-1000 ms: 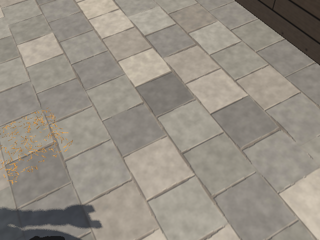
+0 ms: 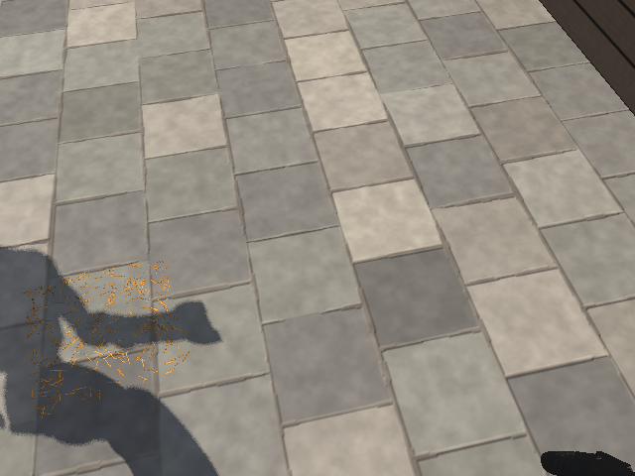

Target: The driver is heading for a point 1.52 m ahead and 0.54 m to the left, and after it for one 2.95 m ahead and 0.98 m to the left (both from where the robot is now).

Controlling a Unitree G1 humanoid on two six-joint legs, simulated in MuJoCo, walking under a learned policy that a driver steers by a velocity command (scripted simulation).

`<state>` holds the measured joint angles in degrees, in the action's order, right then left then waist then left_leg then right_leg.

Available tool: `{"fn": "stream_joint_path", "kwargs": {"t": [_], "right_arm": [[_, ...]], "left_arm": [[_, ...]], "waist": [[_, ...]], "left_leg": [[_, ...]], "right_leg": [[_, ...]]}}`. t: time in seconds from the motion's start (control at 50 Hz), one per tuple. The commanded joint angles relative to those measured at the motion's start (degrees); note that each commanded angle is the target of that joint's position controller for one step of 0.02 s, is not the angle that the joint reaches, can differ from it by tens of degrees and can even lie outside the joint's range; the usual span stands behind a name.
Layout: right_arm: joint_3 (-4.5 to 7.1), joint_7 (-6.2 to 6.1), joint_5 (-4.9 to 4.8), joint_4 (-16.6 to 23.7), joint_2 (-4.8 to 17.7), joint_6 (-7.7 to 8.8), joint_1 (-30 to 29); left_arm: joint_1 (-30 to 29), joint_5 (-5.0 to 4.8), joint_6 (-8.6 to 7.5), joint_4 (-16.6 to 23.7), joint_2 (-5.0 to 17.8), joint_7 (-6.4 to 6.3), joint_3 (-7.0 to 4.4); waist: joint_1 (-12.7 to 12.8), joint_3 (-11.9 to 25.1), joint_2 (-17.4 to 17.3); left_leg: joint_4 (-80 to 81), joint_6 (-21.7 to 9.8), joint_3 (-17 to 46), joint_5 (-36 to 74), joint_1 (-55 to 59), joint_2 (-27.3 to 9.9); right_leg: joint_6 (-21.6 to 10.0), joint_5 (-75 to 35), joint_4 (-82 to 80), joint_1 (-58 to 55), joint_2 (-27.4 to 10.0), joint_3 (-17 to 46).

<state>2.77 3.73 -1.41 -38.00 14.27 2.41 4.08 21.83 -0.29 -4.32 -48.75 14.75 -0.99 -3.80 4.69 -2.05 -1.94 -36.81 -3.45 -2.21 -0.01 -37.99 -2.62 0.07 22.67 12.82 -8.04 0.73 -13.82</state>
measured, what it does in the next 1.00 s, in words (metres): walks ahead, turning left: left foot, then right foot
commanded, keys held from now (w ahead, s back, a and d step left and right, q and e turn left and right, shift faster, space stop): w+q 0.80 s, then w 0.20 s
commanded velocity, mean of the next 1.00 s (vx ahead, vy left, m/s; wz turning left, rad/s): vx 0.50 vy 0.00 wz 0.54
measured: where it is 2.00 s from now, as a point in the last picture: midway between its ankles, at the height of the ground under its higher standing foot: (192, 237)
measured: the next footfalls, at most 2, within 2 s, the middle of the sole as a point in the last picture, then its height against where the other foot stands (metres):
left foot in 0.06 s outside the picture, level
right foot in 0.54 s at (388, 441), level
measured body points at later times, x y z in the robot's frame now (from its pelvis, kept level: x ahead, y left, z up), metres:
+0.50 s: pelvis +0.30 +0.02 +0.01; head +0.33 +0.04 +0.46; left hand +0.46 +0.31 -0.07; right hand +0.43 -0.25 -0.09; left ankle +0.19 +0.09 -0.73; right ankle +0.50 -0.08 -0.70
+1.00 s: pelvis +0.54 +0.10 +0.01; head +0.57 +0.13 +0.46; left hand +0.38 +0.35 -0.12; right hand +0.86 +0.05 -0.06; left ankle +0.60 +0.30 -0.70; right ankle +0.49 -0.07 -0.73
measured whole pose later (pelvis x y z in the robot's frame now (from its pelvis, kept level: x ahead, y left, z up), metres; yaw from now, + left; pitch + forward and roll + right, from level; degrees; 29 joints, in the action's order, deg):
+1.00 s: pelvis +0.54 +0.10 +0.01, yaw +33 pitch +2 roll -2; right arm 2.5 2.5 -1.2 -34.0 15.1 1.8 3.8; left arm 21.0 -1.4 -4.3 -49.1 17.1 0.5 -3.9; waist 6.1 -2.3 -1.9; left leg -36.5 -1.9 1.0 -4.9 -34.8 -3.9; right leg 1.4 19.2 14.1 -3.7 -0.9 -10.2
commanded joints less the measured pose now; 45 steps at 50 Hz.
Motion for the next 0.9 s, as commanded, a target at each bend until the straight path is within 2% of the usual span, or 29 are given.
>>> {"fn": "stream_joint_path", "kwargs": {"t": [0.02, 0.04, 0.06, 0.08, 0.1, 0.12, 0.14, 0.16, 0.18, 0.2, 0.22, 0.26, 0.3, 0.36, 0.4, 0.46, 0.5, 0.52, 0.54, 0.56, 0.58, 0.6, 0.62, 0.64, 0.66, 0.68, 0.72, 0.8, 0.9], "right_arm": [[2.06, 0.69, -0.17, 5.83, 5.96, 0.55, -1.5], [3.28, 0.45, -0.34, 4.75, 8.34, 0.27, 4.74], [5.03, -0.41, -0.33, 2.77, 11.45, 0.01, 13.91], [6.18, -1.86, -0.11, 1.28, 15.6, -0.85, 20.14], [6.28, -1.93, 0.03, 3.12, 19.13, -0.15, 16.71], [5.01, -1.75, 0.51, 3.41, 14.34, 0.29, 18.45], [4.32, -1.72, 0.68, 2.82, 11.87, 0.85, 16.46], [3.84, -1.57, 0.41, 3.04, 10.64, 1.3, 12.69], [3.39, -1.68, 0.65, 3.72, 8.98, 1.61, 9.31], [3.04, -1.9, 1.21, 4.6, 8.33, 1.69, 7.44], [3.16, -2.06, 1.2, 4.6, 8.6, 1.82, 6.82], [3.33, -2.63, 0.83, 3.66, 9.39, 2.08, 7.91], [3.65, -3.45, 0.76, 2.85, 10.73, 1.85, 9.43], [3.73, -4.11, 0.16, 1.81, 11.15, 1.08, 11.91], [3.86, -4.25, 0.02, 1.07, 11.66, 0.68, 14.07], [3.72, -4.44, -0.31, 0.33, 11.01, 0.14, 15.98], [3.81, -4.57, -0.08, 0.44, 10.97, -0.17, 15.43], [3.6, -4.56, -0.03, 0.76, 10.22, -0.3, 14.46], [2.79, -4.41, 0.23, 1.25, 7.86, -0.11, 14.29], [1.43, -4.28, 1.27, 2.39, 4.13, 0.15, 15.3], [0.86, -4.32, -0.9, 3.99, 3.04, 0.58, 22.78], [2.0, -4.63, -1.34, 2.24, 9.45, 0.36, 21.44], [2.77, -4.59, -0.72, 3.06, 11.9, -0.02, 15.16], [2.76, -4.64, 0.01, 3.61, 11.12, -0.3, 12.53], [2.9, -4.38, 0.44, 4.37, 10.3, -0.3, 10.73], [2.89, -3.96, 0.02, 4.61, 9.19, -0.5, 11.14], [2.51, -3.64, -0.39, 4.65, 7.0, -1.09, 11.41], [1.88, -3.39, 0.16, 6.01, 5.56, -1.43, 7.59], [0.54, -1.89, 0.28, 7.23, 3.33, 0.06, -0.51]], "left_arm": [[-1.03, -0.5, 0.82, 3.02, 12.56, -0.96, -3.0], [-1.64, -0.51, 1.29, 3.28, 13.43, -1.15, -3.18], [-3.09, -0.92, 1.34, 3.85, 13.42, -1.3, -3.01], [-1.29, 0.57, 0.63, 5.14, 9.57, -1.2, -1.69], [2.5, 0.76, -1.3, 8.24, 3.65, -0.23, 0.43], [-3.92, -0.95, -3.61, 9.51, 9.33, 0.92, -0.64], [-8.07, -2.53, -4.35, 11.29, 9.91, 1.29, -0.66], [-8.85, -1.57, -4.61, 11.31, 8.91, 0.92, -0.37], [-8.53, -0.08, -4.25, 10.78, 9.3, 0.49, -0.77], [-7.13, 0.41, -3.43, 10.47, 9.54, 0.51, -1.06], [-6.33, 0.83, -2.7, 10.54, 9.42, 0.46, -1.12], [-7.12, 1.47, -1.59, 10.92, 7.96, 0.23, -0.7], [-11.65, 1.68, -1.25, 12.42, 6.55, 0.02, -0.07], [-18.88, 1.31, -1.66, 13.86, 4.89, 0.49, 0.76], [-22.45, 0.51, -2.08, 14.68, 5.23, 1.1, 0.76], [-24.14, -0.08, -2.85, 15.47, 7.42, 1.96, -0.04], [-21.95, -0.38, -3.38, 15.15, 8.83, 2.24, -0.91], [-18.03, -0.42, -3.66, 14.18, 9.4, 2.1, -1.48], [-12.31, 0.22, -4.0, 13.31, 11.14, 1.7, -2.38], [-3.42, 1.05, -4.0, 12.75, 14.46, 1.12, -3.23], [0.34, 1.53, -3.18, 10.21, 17.71, 1.68, -4.06], [-1.54, 0.34, -2.84, 11.61, 11.68, 1.91, -2.83], [-3.66, 0.17, -2.33, 11.99, 8.8, 1.54, -2.0], [-6.27, 0.7, -1.93, 12.21, 7.97, 1.43, -1.49], [-7.79, 0.9, -1.69, 11.7, 6.92, 1.31, -1.14], [-8.47, 1.2, -1.77, 11.36, 6.44, 1.13, -0.89], [-8.57, 0.74, -2.18, 10.22, 6.15, 1.12, -0.95], [-7.73, 0.74, -2.33, 7.87, 9.01, 0.99, -1.94], [-5.22, -0.22, -1.5, 4.99, 10.75, 1.17, -2.01]], "waist": [[-4.59, 1.03, 8.02], [-8.17, 4.71, 8.76], [-13.5, 9.2, 7.35], [-14.11, 14.3, -1.48], [-7.62, 21.39, -12.7], [-12.17, 23.93, -4.99], [-11.21, 15.18, -2.34], [-7.74, 8.46, 3.79], [-5.53, 6.48, 4.1], [-3.77, 5.15, 2.77], [-2.9, 4.67, 1.73], [-2.72, 3.71, 1.39], [-4.02, 2.3, 0.71], [-7.21, 2.17, -1.32], [-8.92, 2.5, -2.29], [-9.05, 2.86, -3.58], [-7.28, 3.17, -5.51], [-4.87, 4.11, -6.1], [-1.93, 8.17, -5.12], [1.06, 16.53, 2.54], [-2.78, 21.44, 23.08], [-1.16, 16.07, 14.72], [0.32, 9.31, 9.61], [-0.69, 5.78, 5.76], [-1.59, 2.87, 5.69], [-2.84, 2.07, 7.46], [-3.45, 1.44, 8.69], [-3.16, 0.53, 6.27], [-0.46, -1.39, 4.92]], "left_leg": [[0.39, -3.6, -4.97, -7.45, 5.94, 4.8], [0.77, -5.21, -5.29, -9.28, 14.0, 6.66], [5.08, -7.59, -3.88, -5.88, 28.74, 7.98], [4.88, -10.72, 11.16, -5.44, 46.77, -1.46], [13.78, -23.17, 47.16, -15.64, 62.07, -15.67], [19.58, -21.34, 49.46, -20.56, 61.88, -15.92], [20.3, -18.42, 40.53, -18.47, 54.63, -13.98], [20.85, -16.29, 33.5, -11.5, 44.23, -11.14], [21.26, -14.97, 28.77, -5.62, 37.48, -8.89], [22.58, -14.66, 26.13, -1.72, 32.43, -7.26], [23.6, -14.92, 25.19, 0.79, 29.29, -6.65], [24.24, -15.04, 21.41, 5.88, 24.54, -5.55], [24.19, -13.78, 18.38, 6.18, 21.77, -3.48], [22.27, -10.34, 16.0, 0.38, 20.41, -0.33], [21.3, -9.52, 17.95, -3.4, 21.28, -0.86], [16.47, -8.84, 23.69, -7.0, 27.08, -3.02], [13.01, -7.91, 27.21, -6.5, 29.47, -4.29], [10.27, -6.82, 27.32, -5.29, 28.99, -3.4], [2.62, -4.84, 24.97, -3.81, 26.55, -0.62], [-14.18, -2.3, 19.07, -14.37, 18.91, 3.41], [-30.8, 0.92, 12.84, -35.47, -1.29, 9.25], [-37.7, 1.99, 13.92, -31.99, -7.63, 4.41], [-39.17, 2.52, 12.15, -26.42, -9.02, 2.77], [-38.14, 2.93, 10.67, -22.42, -7.04, 0.97], [-35.67, 3.13, 10.59, -19.86, -6.07, -0.55], [-34.2, 3.09, 10.14, -18.36, -3.53, -2.0], [-31.89, 3.43, 8.49, -17.44, -2.41, -2.84], [-23.49, 4.63, 8.02, -11.05, -5.52, -3.91], [-5.52, 3.31, 3.97, -0.6, 0.36, -1.98]], "right_leg": [[-5.95, -68.51, 10.02, -0.63, -16.62, 1.91], [-5.5, -72.91, 18.72, 0.57, -16.31, 1.74], [-3.93, -68.32, 31.38, 7.56, -14.36, 0.73], [-1.86, -34.32, 50.04, 23.83, -10.43, 1.58], [1.16, 10.49, 70.73, 46.27, 2.87, 10.94], [0.01, 8.19, 73.1, 51.95, 0.16, 21.83], [-1.05, 3.48, 69.62, 54.07, -2.29, 21.02], [-1.14, -0.34, 63.59, 52.22, -4.82, 20.26], [-0.68, -2.54, 58.52, 48.53, -6.7, 20.14], [-0.14, -3.94, 56.87, 45.17, -7.62, 20.19], [0.8, -4.73, 54.81, 43.69, -7.88, 19.71], [2.83, -6.73, 50.06, 42.87, -7.89, 18.18], [4.27, -13.15, 42.49, 43.51, -7.05, 17.16], [4.44, -25.12, 27.61, 39.46, -3.99, 16.48], [4.44, -28.19, 22.2, 36.82, -1.96, 16.32], [3.16, -24.63, 16.85, 36.17, -0.97, 18.45], [1.36, -18.97, 15.34, 33.07, -0.65, 18.69], [-0.07, -18.71, 13.05, 27.83, -0.51, 17.77], [-2.49, -18.51, 12.58, 17.72, -3.3, 19.33], [-6.35, -15.81, 13.39, 2.52, -14.11, 29.85], [-15.12, -0.01, 6.84, -11.95, -25.1, 57.6], [-13.61, 11.44, 4.45, -8.9, -24.59, 58.58], [-11.16, 8.41, 4.1, -2.48, -22.1, 48.83], [-10.03, 0.3, 3.38, 4.09, -19.61, 41.68], [-9.92, -5.74, 2.19, 8.7, -17.48, 36.56], [-9.37, -9.11, 0.81, 11.98, -15.95, 32.22], [-9.97, -13.2, -1.54, 14.31, -14.87, 26.66], [-11.33, -21.61, -3.68, 12.8, -16.06, 19.54], [-10.09, -25.02, -4.35, 12.27, -14.22, 11.71]]}}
